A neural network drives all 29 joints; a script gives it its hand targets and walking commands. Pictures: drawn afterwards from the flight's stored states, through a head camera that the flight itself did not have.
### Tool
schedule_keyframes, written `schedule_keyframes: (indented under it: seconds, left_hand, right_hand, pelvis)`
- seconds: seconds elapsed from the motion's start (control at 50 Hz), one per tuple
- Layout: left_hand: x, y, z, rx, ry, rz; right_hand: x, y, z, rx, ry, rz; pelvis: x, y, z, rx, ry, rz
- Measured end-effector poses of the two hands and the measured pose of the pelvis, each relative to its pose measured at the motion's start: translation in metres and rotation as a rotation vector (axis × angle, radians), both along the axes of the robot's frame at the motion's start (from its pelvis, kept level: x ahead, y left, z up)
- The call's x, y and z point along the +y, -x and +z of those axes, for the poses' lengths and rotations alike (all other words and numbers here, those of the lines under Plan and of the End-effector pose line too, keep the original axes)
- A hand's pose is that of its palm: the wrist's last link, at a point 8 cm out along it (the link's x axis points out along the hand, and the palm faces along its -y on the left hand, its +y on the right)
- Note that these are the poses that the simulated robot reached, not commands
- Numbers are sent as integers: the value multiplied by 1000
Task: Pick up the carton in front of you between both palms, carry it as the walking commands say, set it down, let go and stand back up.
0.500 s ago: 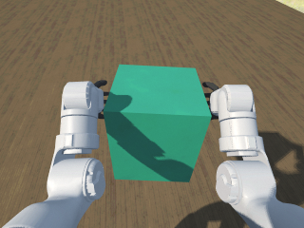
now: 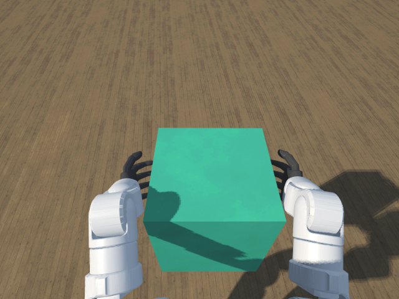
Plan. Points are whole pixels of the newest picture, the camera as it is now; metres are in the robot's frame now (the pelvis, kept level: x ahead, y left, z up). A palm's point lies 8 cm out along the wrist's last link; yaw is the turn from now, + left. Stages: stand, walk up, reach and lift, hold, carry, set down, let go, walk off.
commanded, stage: carry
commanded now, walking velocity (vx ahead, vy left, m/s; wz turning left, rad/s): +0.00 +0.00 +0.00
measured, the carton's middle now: (209, 203) +0.30 -0.01 +0.00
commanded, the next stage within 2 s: none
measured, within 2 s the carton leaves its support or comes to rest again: neither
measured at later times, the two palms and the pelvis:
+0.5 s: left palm (135, 130) +0.46 +0.16 +0.07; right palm (265, 132) +0.44 -0.14 +0.07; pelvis +0.18 +0.02 -0.02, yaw -3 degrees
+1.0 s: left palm (145, 145) +0.44 +0.14 +0.02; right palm (270, 147) +0.43 -0.16 +0.02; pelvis +0.15 +0.01 -0.02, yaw -3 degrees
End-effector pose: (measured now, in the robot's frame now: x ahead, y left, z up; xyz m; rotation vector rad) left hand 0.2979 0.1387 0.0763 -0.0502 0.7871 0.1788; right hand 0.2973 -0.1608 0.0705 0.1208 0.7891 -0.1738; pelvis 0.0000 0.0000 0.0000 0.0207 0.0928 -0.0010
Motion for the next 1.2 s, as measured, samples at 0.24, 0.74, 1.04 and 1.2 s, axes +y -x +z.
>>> schedule_keyframes:
  seconds: [0.24,0.74,1.04,1.2]
  left_hand:
    - [36,-107,10,-147,32,-23]
    - [7,-155,-37,-75,-35,-119]
    - [2,-148,-54,-108,-64,-137]
    - [-2,-145,-49,-154,-62,-140]
  right_hand:
    - [36,-104,23,-148,86,24]
    - [7,-136,-29,-73,107,5]
    - [2,-132,-47,-105,138,34]
    - [-1,-128,-41,-151,140,23]
  pelvis:
    - [26,-132,-20,-49,6,-30]
    - [14,-176,-23,-46,11,-59]
    - [9,-145,-20,-73,23,-57]
    - [7,-136,-20,-70,26,-59]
